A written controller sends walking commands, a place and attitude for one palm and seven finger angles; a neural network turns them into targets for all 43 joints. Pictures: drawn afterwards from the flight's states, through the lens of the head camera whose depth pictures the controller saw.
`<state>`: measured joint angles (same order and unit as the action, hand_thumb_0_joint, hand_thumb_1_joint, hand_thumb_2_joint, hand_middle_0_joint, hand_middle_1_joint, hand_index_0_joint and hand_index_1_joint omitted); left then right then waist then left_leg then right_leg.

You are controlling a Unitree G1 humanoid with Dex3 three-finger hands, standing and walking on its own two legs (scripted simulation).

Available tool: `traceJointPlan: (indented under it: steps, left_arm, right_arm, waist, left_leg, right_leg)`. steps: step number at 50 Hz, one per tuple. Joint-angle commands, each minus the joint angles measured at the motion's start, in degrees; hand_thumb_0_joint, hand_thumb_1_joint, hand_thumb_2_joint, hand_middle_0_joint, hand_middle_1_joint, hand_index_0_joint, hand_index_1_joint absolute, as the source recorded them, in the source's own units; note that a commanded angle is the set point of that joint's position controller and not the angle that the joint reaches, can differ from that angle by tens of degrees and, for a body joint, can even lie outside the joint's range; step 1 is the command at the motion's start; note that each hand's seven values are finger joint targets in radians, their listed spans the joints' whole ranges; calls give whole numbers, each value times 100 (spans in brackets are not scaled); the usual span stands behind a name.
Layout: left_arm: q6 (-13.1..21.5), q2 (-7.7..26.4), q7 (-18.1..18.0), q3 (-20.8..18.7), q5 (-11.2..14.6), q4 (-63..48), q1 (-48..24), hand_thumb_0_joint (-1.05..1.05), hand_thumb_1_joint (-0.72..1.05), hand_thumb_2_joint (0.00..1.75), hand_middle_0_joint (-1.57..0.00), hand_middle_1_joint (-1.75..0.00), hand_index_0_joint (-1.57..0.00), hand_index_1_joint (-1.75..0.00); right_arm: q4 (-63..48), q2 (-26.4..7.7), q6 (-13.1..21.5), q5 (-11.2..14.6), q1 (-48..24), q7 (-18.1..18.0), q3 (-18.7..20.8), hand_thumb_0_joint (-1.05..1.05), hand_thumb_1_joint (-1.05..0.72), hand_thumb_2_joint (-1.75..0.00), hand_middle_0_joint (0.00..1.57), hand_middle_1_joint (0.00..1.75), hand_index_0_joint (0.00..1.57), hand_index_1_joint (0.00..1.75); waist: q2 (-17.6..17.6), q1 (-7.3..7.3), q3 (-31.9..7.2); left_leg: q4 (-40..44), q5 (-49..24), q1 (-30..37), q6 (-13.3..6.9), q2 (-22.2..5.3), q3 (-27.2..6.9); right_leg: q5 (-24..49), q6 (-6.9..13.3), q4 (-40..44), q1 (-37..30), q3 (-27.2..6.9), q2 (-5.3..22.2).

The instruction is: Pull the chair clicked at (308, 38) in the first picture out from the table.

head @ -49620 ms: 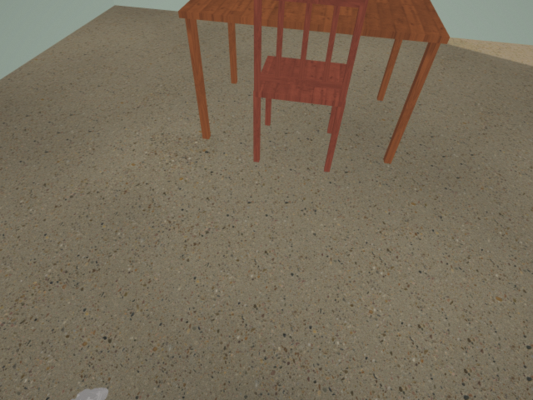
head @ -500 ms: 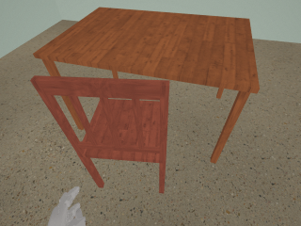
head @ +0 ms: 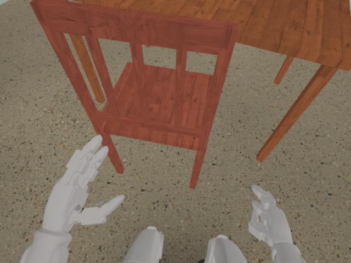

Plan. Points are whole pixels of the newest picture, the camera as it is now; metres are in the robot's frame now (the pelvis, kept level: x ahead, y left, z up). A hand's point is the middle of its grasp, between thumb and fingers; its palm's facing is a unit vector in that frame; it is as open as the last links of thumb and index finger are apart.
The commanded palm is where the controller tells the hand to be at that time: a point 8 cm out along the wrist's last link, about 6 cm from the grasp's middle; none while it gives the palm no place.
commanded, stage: raise the hand toward the chair's back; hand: left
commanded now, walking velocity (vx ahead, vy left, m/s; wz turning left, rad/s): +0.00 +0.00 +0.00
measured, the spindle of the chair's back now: (142, 89) +0.55 +0.17 +0.02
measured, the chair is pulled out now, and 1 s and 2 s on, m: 0.21 0.21 0.21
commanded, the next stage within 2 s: aim the fingers beside a spindle in 1.44 s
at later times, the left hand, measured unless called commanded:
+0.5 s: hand (99, 191) +0.24 +0.19 +0.05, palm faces -0.14 -0.99 -0.04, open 15.5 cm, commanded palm +0.22 +0.25 +0.07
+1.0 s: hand (83, 166) +0.28 +0.22 +0.08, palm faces -0.05 -0.99 -0.09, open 16.9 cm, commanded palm +0.25 +0.27 +0.08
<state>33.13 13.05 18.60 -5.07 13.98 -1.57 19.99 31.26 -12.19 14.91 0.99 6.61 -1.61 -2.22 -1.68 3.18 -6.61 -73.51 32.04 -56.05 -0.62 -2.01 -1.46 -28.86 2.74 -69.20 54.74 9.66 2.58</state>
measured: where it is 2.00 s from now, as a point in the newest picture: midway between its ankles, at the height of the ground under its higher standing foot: outside the picture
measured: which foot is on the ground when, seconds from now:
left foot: down 0.00-1.00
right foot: down 0.00-1.00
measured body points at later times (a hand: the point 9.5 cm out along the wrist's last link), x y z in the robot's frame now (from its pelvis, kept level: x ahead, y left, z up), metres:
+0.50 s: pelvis +0.01 +0.02 +0.02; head +0.09 +0.04 +0.46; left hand +0.24 +0.24 +0.06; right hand +0.20 -0.24 -0.04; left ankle +0.04 +0.11 -0.63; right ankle +0.05 -0.10 -0.63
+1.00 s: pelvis +0.03 +0.02 +0.03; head +0.10 +0.03 +0.48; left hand +0.27 +0.28 +0.08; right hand +0.20 -0.23 -0.05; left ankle +0.04 +0.11 -0.63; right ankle +0.05 -0.10 -0.63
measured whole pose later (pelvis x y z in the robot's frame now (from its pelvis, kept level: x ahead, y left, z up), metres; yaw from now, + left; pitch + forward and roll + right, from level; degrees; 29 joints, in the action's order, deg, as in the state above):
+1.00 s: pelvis +0.03 +0.02 +0.03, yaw -1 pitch +15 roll -3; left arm 21.8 16.9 19.8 -14.1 15.7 6.3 14.5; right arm 31.9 -14.2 12.3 2.0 13.7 -2.8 -1.3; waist -1.6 -0.7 -7.2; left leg -63.7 30.4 -48.2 -1.9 -1.4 0.6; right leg -26.6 0.9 -59.6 47.6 7.6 2.3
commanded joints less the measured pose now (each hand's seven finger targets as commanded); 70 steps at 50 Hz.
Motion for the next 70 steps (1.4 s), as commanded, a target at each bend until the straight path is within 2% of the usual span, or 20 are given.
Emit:
traceJointPlan:
  steps: [1,4,6,9,10,14,16,18,23,27,31,35,39,45,50,53,55,59,62,70]
  left_arm:
    - [-1237,702,481,-210,-47,-156,-48,0,11,56,-12,-18,-12,-18]
    - [-1798,972,60,-1098,238,-740,379,0,4,53,-11,-16,-11,-16]
    - [-1617,797,-414,-1243,392,-1549,522,0,-1,51,-11,-16,-11,-16]
    - [-967,569,-936,-971,167,-1676,368,0,-8,48,-10,-15,-10,-15]
    - [-722,495,-1000,-750,18,-1654,188,0,-10,47,-10,-14,-10,-14]
    - [-242,252,-617,45,-301,-797,-149,0,-20,43,-9,-13,-9,-13]
    - [-292,454,-259,19,-203,-707,-209,0,-24,41,-9,-12,-9,-12]
    - [-446,802,-60,-335,-82,-951,-144,0,-29,39,-8,-11,-8,-11]
    - [-658,1069,-385,-1109,252,-1799,55,0,-41,34,-7,-9,-7,-9]
    - [-668,672,-671,-884,136,-1290,102,0,-50,30,-6,-8,-6,-8]
    - [-870,609,-298,-460,-108,-367,-152,0,-50,30,-6,-8,-6,-8]
    - [-957,1121,99,-856,34,-717,-542,0,-50,30,-6,-8,-6,-8]
    - [-716,1401,-49,-1433,292,-1341,-583,0,-50,30,-6,-8,-6,-8]
    - [-706,970,-57,-1106,212,-252,-739,0,-50,30,-6,-8,-6,-8]
    - [-1045,1095,389,-1093,297,-64,-640,0,-50,30,-6,-8,-6,-8]
    - [-950,1311,342,-1387,434,-583,-686,0,-50,30,-6,-8,-6,-8]
    - [-761,1367,163,-1533,464,-780,-659,0,-50,30,-6,-8,-6,-8]
    - [-517,1163,-81,-1446,362,-215,-723,0,-50,30,-6,-8,-6,-8]
    - [-567,1021,39,-1129,222,38,-829,0,-50,30,-6,-8,-6,-8]
    - [-622,1361,192,-1404,408,-649,-896,0,-50,30,-6,-8,-6,-8]
  right_arm:
    - [-1034,-1046,140,239,145,-213,489,0,-90,-90,20,30,20,30]
    - [-1243,-846,-18,195,-117,-238,501,0,-90,-90,20,30,20,30]
    - [-1271,-619,-35,155,-22,-209,492,0,-90,-90,20,30,20,30]
    - [-1020,-531,39,52,89,-159,476,0,-90,-90,20,30,20,30]
    - [-949,-587,67,11,175,-137,473,0,-90,-90,20,30,20,30]
    - [-802,-865,177,12,306,-93,459,0,-90,-90,20,30,20,30]
    - [-885,-990,249,83,401,-149,493,0,-90,-90,20,30,20,30]
    - [-980,-1046,298,134,463,-202,529,0,-90,-90,20,30,20,30]
    - [-1012,-900,244,124,451,-230,556,0,-90,-90,20,30,20,30]
    - [-880,-825,124,77,443,-152,543,0,-90,-90,20,30,20,30]
    - [-949,-981,7,102,459,-124,494,0,-90,-90,20,30,20,30]
    - [-1080,-1063,46,125,538,-190,478,0,-90,-90,20,30,20,30]
    - [-957,-940,128,76,560,-211,475,0,-90,-90,20,30,20,30]
    - [-732,-988,95,84,557,-167,461,0,-90,-90,20,30,20,30]
    - [-888,-1090,111,159,556,-181,495,0,-90,-90,20,30,20,30]
    - [-912,-1044,170,124,576,-180,514,0,-90,-90,20,30,20,30]
    - [-843,-990,203,92,579,-154,522,0,-90,-90,20,30,20,30]
    - [-659,-960,181,65,554,-116,521,0,-90,-90,20,30,20,30]
    - [-718,-1042,158,96,539,-98,508,0,-90,-90,20,30,20,30]
    - [-853,-1020,211,104,523,-164,484,0,-90,-90,20,30,20,30]
  waist:
    - [471,-424,-1276]
    - [424,94,-2039]
    - [225,191,-2237]
    - [96,21,-1633]
    - [25,-166,-1405]
    - [88,-670,-597]
    - [41,-644,-808]
    - [-105,-479,-1347]
    - [-434,-191,-1975]
    - [-352,-364,-1359]
    - [-42,-578,-688]
    - [-119,-478,-1379]
    - [-451,-296,-1932]
    - [-158,-536,-1096]
    - [-45,-462,-1419]
    - [-59,-347,-1795]
    - [-234,-308,-1790]
    - [-36,-428,-1120]
    - [-333,-494,-925]
    - [-203,-409,-1565]
  left_leg:
    - [1566,-407,498,-138,255,-113]
    - [1852,-1116,901,-88,310,-93]
    - [1927,-1676,1220,-32,271,-95]
    - [1926,-1720,1116,9,191,-125]
    - [1872,-1578,1093,-2,162,-145]
    - [1714,-530,707,-64,152,-227]
    - [1743,-222,690,-73,180,-226]
    - [1850,-545,1019,-77,186,-234]
    - [2014,-1940,1784,9,173,-251]
    - [1962,-2163,1725,74,139,-232]
    - [1974,-1274,1191,5,162,-188]
    - [2002,-1565,1547,-34,183,-177]
    - [1963,-2631,2082,48,153,-216]
    - [1990,-2001,1591,35,149,-186]
    - [2109,-1887,1621,-34,203,-105]
    - [2120,-2296,1811,-35,206,-108]
    - [2097,-2510,1884,5,194,-123]
    - [2053,-1949,1503,-1,183,-88]
    - [2108,-1523,1448,-5,194,-71]
    - [2128,-1730,1687,-54,204,-112]
  right_leg:
    - [-310,-191,1694,-1176,-937,-168]
    - [419,-171,1538,-1985,-753,-176]
    - [1044,-144,1451,-2193,-652,-184]
    - [952,-96,1326,-1611,-525,-235]
    - [759,-94,1295,-1278,-503,-229]
    - [-107,-107,1323,-382,-542,-205]
    - [-347,-108,1448,-517,-669,-174]
    - [-35,-90,1484,-893,-681,-172]
    - [1039,-90,1422,-1537,-512,-224]
    - [1236,-114,1410,-1255,-406,-242]
    - [693,-120,1592,-989,-474,-248]
    - [976,-101,1689,-1431,-577,-231]
    - [1728,-97,1553,-1753,-535,-252]
    - [1297,-124,1637,-1359,-476,-250]
    - [1340,-133,1854,-1790,-596,-211]
    - [1723,-143,1847,-2121,-621,-209]
    - [1865,-125,1782,-2095,-606,-223]
    - [1341,-131,1799,-1684,-591,-226]
    - [919,-112,1822,-1406,-602,-199]
    - [1140,-136,1907,-1889,-681,-217]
